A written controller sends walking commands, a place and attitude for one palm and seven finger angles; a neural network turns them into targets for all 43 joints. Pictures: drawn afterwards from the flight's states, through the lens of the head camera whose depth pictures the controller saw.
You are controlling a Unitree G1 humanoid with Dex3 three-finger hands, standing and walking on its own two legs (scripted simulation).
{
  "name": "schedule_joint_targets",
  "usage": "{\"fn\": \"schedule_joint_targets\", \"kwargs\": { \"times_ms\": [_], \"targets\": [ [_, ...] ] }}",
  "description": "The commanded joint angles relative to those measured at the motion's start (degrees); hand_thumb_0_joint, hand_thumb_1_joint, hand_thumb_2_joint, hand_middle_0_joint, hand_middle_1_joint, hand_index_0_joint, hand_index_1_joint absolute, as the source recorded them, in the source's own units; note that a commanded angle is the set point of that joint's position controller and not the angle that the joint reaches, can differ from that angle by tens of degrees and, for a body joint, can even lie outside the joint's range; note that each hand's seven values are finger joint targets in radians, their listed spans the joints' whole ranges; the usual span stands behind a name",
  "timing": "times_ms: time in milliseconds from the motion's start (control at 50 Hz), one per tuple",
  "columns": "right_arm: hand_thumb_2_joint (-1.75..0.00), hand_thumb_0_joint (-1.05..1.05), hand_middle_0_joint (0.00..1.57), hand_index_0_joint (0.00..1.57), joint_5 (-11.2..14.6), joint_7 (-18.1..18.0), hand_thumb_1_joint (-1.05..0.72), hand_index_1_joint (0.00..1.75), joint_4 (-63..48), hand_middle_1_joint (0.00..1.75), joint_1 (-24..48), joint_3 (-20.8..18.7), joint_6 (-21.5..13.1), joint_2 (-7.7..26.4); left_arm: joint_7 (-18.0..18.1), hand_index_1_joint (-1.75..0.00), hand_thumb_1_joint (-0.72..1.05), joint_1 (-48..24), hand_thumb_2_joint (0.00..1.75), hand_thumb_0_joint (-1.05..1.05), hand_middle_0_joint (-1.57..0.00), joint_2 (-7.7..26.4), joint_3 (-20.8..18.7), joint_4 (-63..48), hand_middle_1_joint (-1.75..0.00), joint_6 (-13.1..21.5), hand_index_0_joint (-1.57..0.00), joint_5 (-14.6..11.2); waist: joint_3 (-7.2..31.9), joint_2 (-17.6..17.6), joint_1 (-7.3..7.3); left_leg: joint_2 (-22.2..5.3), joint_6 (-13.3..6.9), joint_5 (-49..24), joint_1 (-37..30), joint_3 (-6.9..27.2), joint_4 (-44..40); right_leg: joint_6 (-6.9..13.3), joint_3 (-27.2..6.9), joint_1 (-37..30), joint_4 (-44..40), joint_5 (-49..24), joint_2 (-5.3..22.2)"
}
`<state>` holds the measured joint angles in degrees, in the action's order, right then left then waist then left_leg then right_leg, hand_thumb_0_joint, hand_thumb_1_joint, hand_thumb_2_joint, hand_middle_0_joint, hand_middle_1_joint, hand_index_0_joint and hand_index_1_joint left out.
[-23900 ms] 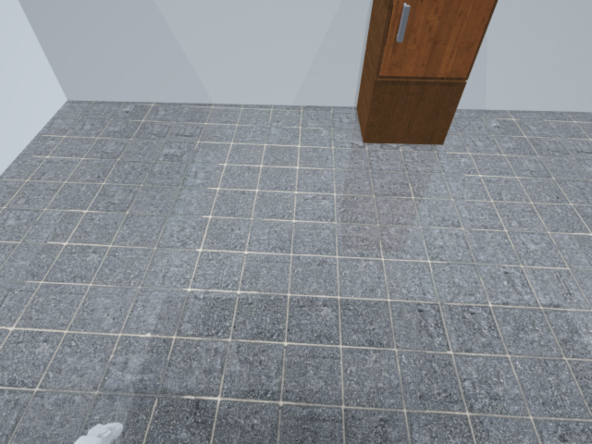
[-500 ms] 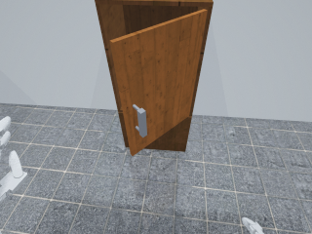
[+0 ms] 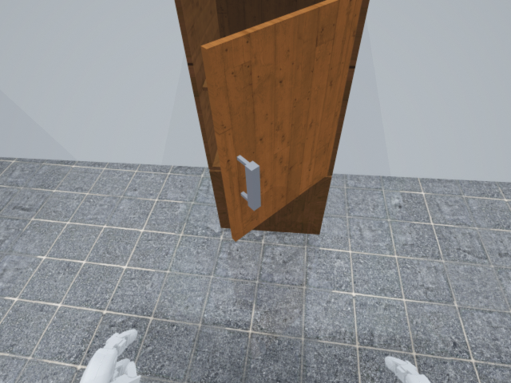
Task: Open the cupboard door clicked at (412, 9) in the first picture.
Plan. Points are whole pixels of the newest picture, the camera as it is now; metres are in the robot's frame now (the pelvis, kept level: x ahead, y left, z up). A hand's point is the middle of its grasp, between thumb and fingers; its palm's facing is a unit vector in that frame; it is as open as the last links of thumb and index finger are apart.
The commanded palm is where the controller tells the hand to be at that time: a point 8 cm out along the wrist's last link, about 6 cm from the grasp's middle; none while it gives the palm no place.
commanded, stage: let the arm hang, fingers relaxed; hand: left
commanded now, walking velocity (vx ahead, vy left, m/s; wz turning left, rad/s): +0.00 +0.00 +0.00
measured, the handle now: (247, 182) +0.58 +0.05 -0.08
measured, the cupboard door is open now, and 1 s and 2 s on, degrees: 47 47 47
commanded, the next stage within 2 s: look to check the result in 0.88 s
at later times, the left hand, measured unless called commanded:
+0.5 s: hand out of the picture -0.03 +0.23 -0.15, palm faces +0.02 -0.96 -0.29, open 7.3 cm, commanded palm none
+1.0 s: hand out of the picture +0.06 +0.18 -0.16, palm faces +0.00 -0.98 -0.21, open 7.3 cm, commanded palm none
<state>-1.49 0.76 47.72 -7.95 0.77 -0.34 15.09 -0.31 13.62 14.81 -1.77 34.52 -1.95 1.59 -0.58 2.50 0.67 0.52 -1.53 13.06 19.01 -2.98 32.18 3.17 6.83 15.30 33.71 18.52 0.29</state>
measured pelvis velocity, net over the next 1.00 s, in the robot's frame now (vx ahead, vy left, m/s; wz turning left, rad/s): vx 0.02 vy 0.00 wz -0.01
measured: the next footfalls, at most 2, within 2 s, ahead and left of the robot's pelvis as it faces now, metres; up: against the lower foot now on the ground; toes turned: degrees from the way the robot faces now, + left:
none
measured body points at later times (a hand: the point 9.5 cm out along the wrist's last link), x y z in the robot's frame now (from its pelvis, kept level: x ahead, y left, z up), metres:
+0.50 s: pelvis -0.01 +0.02 +0.01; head +0.01 +0.00 +0.46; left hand -0.03 +0.28 -0.13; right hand +0.00 -0.22 -0.15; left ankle +0.04 +0.10 -0.73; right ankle +0.00 -0.08 -0.73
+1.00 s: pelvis +0.02 +0.00 +0.02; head +0.04 -0.01 +0.47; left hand +0.06 +0.23 -0.14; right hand +0.03 -0.23 -0.15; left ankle +0.04 +0.10 -0.73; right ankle +0.00 -0.08 -0.73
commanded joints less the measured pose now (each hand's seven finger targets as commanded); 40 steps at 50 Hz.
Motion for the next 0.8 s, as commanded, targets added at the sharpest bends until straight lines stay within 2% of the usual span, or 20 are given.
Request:
{"fn": "schedule_joint_targets", "kwargs": {
  "times_ms": [0, 40, 60, 80, 120, 140, 160, 180, 260, 340, 420, 540, 640, 740, 780],
  "targets": [
    [-0.90, 0.00, 0.20, 0.20, -0.4, -0.7, -0.90, 0.30, -1.0, 0.30, 0.2, -1.4, -0.1, 6.8, 1.2, -0.30, 0.90, -0.9, 0.90, 0.00, -0.20, 7.3, -0.8, 3.7, -0.30, 1.9, -0.20, -0.3, 1.0, 1.0, -0.51, -6.6, -1.6, -7.3, -3.3, 10.0, -9.2, 0.0, -9.4, -1.1, -10.0, -2.4, 6.0],
    [-0.90, 0.00, 0.20, 0.20, -0.3, -1.0, -0.90, 0.30, 1.4, 0.30, 0.1, -0.9, 0.3, 5.4, 1.4, -0.30, 0.90, 1.2, 0.90, 0.00, -0.20, 6.6, -0.3, 9.4, -0.30, 1.8, -0.20, -0.5, 0.9, 5.0, -1.09, -6.3, -1.4, -2.7, -1.9, 9.8, -11.7, -0.1, -9.5, -4.2, -11.4, -2.0, 5.8],
    [-0.90, 0.00, 0.20, 0.20, -0.2, -1.2, -0.90, 0.30, 2.5, 0.30, -0.7, -0.8, 0.3, 4.8, 1.4, -0.30, 0.90, 1.8, 0.90, 0.00, -0.20, 6.2, -0.2, 11.9, -0.30, 2.0, -0.20, -0.6, 1.5, 5.5, -1.00, -6.0, -1.2, -1.8, -2.3, 9.7, -12.1, 0.1, -9.7, -5.2, -12.1, -2.4, 5.8],
    [-0.90, 0.00, 0.20, 0.20, 0.0, -1.4, -0.90, 0.30, 3.5, 0.30, -1.5, -0.9, 0.4, 4.7, 1.5, -0.30, 0.90, 2.2, 0.90, 0.00, -0.20, 6.1, -0.1, 14.1, -0.30, 2.0, -0.20, -0.7, 1.6, 4.5, -1.06, -6.0, -1.0, -1.1, -3.2, 9.6, -12.2, 0.2, -9.3, -5.3, -12.8, -2.2, 5.8],
    [-0.90, 0.00, 0.20, 0.20, -0.1, -1.8, -0.90, 0.30, 5.7, 0.30, -3.3, -1.1, 0.5, 3.4, 1.6, -0.30, 0.90, 3.7, 0.90, 0.00, -0.20, 4.1, -0.6, 17.6, -0.30, 2.2, -0.20, -0.7, 3.4, 7.1, -0.88, -6.0, -0.9, 1.0, -4.1, 9.0, -12.6, 0.5, -9.1, -6.5, -14.0, -2.4, 6.0],
    [-0.90, 0.00, 0.20, 0.20, 0.0, -1.9, -0.90, 0.30, 6.7, 0.30, -4.0, -1.0, 0.6, 3.2, 1.6, -0.30, 0.90, 3.9, 0.90, 0.00, -0.20, 4.5, -0.4, 19.1, -0.30, 2.2, -0.20, -0.8, 3.6, 8.0, -0.83, -6.1, -0.9, 1.2, -4.2, 9.2, -13.0, 0.6, -8.8, -7.2, -14.0, -2.8, 6.1],
    [-0.90, 0.00, 0.20, 0.20, 0.1, -2.0, -0.90, 0.30, 7.6, 0.30, -4.3, -1.1, 0.7, 3.2, 1.5, -0.30, 0.90, 4.2, 0.90, 0.00, -0.20, 4.5, -0.2, 20.7, -0.30, 2.2, -0.20, -0.9, 3.2, 7.7, -0.84, -6.1, -0.9, 2.3, -4.3, 9.3, -13.5, 0.7, -8.6, -6.9, -14.4, -2.3, 5.9],
    [-0.90, 0.00, 0.20, 0.20, 0.2, -2.1, -0.90, 0.30, 8.1, 0.30, -4.9, -1.4, 0.7, 3.5, 1.5, -0.30, 0.90, 4.3, 0.90, 0.00, -0.20, 4.6, -0.3, 21.8, -0.30, 2.2, -0.20, -0.9, 2.1, 5.2, -0.89, -6.4, -1.0, 3.3, -4.3, 9.7, -13.9, 0.8, -8.2, -6.2, -15.0, -1.5, 5.7],
    [-0.90, 0.00, 0.20, 0.20, 0.3, -2.4, -0.90, 0.30, 11.1, 0.30, -7.1, -2.0, 0.7, 4.3, 1.5, -0.30, 0.90, 4.2, 0.90, 0.00, -0.20, 4.4, -0.2, 25.8, -0.30, 2.3, -0.20, -0.8, -2.1, 0.1, -0.42, -6.9, -1.4, 6.2, -3.6, 10.4, -15.9, 1.0, -8.1, -3.8, -16.1, 0.4, 5.7],
    [-0.90, 0.00, 0.20, 0.20, 0.3, -2.5, -0.90, 0.30, 13.0, 0.30, -8.1, -2.3, 0.5, 4.4, 1.6, -0.30, 0.90, 4.9, 0.90, 0.00, -0.20, 4.4, -0.1, 28.2, -0.30, 2.3, -0.20, -0.8, -2.9, -2.5, -0.49, -7.2, -1.7, 6.9, -4.4, 10.7, -16.9, 0.9, -7.9, -2.8, -16.0, 1.2, 5.6],
    [-0.90, 0.00, 0.20, 0.20, 0.2, -2.5, -0.90, 0.30, 14.2, 0.30, -8.3, -2.4, 0.5, 4.1, 1.7, -0.30, 0.90, 4.6, 0.90, 0.00, -0.20, 4.6, -0.2, 29.3, -0.30, 2.4, -0.20, -0.8, -3.7, -3.2, -0.44, -6.9, -1.6, 6.5, -4.9, 10.0, -16.9, 0.9, -8.2, -1.7, -16.4, 2.7, 5.9],
    [-0.90, 0.00, 0.20, 0.20, 0.1, -2.3, -0.90, 0.30, 15.4, 0.30, -7.5, -2.1, 0.3, 3.6, 1.8, -0.30, 0.90, 3.5, 0.90, 0.00, -0.20, 4.8, -0.1, 29.7, -0.30, 2.5, -0.20, -0.8, -4.2, -2.2, -0.49, -6.8, -1.4, 4.4, -5.4, 9.4, -17.2, 0.7, -8.6, -1.7, -16.5, 1.2, 6.2],
    [-0.90, 0.00, 0.20, 0.20, 0.1, -2.3, -0.90, 0.30, 15.8, 0.30, -7.3, -1.7, 0.0, 2.5, 1.9, -0.30, 0.90, 2.5, 0.90, 0.00, -0.20, 4.3, 0.1, 29.7, -0.30, 2.8, -0.20, -0.9, -3.5, -3.2, -0.45, -6.6, -1.1, -1.6, -6.6, 8.2, -16.2, 0.3, -8.7, -3.1, -16.6, -2.6, 6.7],
    [-0.90, 0.00, 0.20, 0.20, 0.2, -2.3, -0.90, 0.30, 16.2, 0.30, -6.5, -1.3, -0.2, 1.9, 2.1, -0.30, 0.90, 1.8, 0.90, 0.00, -0.20, 3.8, 0.3, 29.6, -0.30, 3.1, -0.20, -1.0, -2.4, -1.4, -0.49, -6.5, -0.7, -7.5, -8.4, 7.4, -15.1, 0.0, -8.8, -4.6, -16.8, -7.2, 7.1],
    [-0.90, 0.00, 0.20, 0.20, 0.3, -2.4, -0.90, 0.30, 16.2, 0.30, -6.4, -1.3, -0.3, 1.8, 2.2, -0.30, 0.90, 1.9, 0.90, 0.00, -0.20, 3.7, 0.2, 29.5, -0.30, 3.3, -0.20, -1.1, -1.4, -1.9, -0.69, -6.6, -0.7, -9.4, -9.0, 7.0, -14.4, -0.1, -8.7, -5.7, -17.0, -9.4, 7.1]
  ]
}}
